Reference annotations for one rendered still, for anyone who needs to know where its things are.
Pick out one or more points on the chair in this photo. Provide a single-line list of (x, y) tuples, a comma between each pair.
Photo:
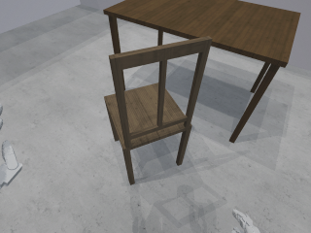
[(146, 114)]

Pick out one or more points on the right robot hand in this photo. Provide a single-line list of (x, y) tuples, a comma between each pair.
[(245, 222)]

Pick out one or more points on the left robot hand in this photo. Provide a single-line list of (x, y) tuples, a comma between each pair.
[(9, 169)]

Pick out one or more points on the table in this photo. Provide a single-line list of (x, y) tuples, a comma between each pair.
[(261, 32)]

